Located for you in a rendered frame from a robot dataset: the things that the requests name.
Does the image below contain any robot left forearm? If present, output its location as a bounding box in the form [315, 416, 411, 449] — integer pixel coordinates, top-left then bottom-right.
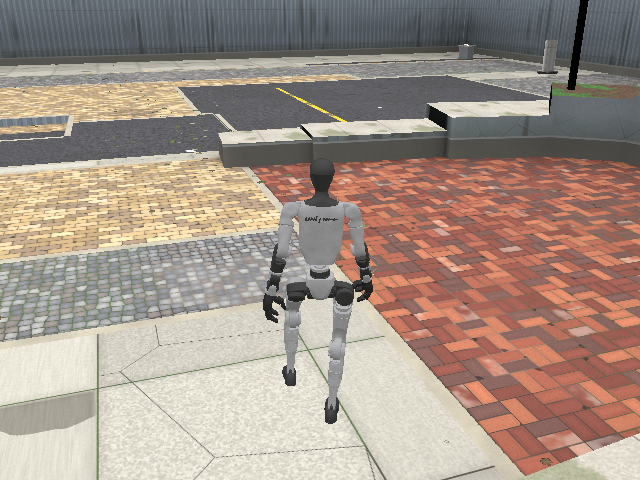
[265, 243, 286, 296]

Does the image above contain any robot torso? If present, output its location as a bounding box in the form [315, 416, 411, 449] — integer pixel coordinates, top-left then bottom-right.
[297, 197, 344, 300]

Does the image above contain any robot left hand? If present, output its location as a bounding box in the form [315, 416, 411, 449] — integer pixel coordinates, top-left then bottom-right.
[263, 293, 286, 323]

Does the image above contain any right robot upper arm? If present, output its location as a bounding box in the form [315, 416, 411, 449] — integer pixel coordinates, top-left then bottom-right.
[342, 202, 366, 257]

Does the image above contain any robot right hand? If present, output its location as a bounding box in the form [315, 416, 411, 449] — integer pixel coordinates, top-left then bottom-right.
[352, 279, 373, 302]

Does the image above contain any robot right forearm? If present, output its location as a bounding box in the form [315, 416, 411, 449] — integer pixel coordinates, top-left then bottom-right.
[355, 242, 372, 283]

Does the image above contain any robot right thigh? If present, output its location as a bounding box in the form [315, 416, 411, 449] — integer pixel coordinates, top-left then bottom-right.
[328, 280, 354, 360]

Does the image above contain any left robot upper arm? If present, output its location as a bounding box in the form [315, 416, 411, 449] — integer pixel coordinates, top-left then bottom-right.
[276, 201, 301, 259]

